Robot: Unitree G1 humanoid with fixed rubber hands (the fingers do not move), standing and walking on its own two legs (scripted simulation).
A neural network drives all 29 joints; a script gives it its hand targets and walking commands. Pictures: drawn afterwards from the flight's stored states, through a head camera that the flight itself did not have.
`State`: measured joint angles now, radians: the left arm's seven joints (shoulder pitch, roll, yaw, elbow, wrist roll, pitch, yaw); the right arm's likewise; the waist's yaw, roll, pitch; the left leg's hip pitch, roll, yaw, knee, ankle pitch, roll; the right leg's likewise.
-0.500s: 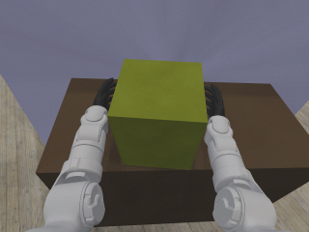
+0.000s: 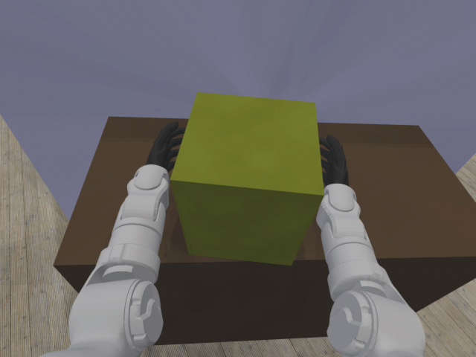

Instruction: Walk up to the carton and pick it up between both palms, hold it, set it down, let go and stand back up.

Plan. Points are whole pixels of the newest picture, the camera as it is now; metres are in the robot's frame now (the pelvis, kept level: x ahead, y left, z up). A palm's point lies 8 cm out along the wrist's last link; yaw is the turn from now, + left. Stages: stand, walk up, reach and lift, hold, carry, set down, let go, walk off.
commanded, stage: set down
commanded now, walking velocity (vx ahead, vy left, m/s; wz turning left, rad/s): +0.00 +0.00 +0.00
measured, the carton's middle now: (247, 184) +0.43 -0.01 +0.05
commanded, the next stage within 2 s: none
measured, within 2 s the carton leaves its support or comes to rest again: rests again in 0.60 s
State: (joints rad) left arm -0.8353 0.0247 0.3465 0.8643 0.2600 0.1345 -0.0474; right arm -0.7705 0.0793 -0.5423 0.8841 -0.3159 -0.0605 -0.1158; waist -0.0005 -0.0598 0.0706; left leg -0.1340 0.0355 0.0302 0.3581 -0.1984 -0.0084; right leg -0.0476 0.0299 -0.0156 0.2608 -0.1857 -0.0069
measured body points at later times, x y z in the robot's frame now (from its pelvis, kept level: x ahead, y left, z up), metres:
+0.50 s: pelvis +0.00 +0.00 +0.00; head +0.03 +0.03 +0.45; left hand +0.43 +0.15 +0.09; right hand +0.41 -0.16 +0.09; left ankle +0.00 +0.12 -0.75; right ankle -0.03 -0.11 -0.75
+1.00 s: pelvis +0.00 +0.00 +0.00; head +0.05 +0.03 +0.45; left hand +0.44 +0.14 +0.09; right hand +0.42 -0.16 +0.08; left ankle +0.00 +0.12 -0.75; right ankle -0.03 -0.11 -0.75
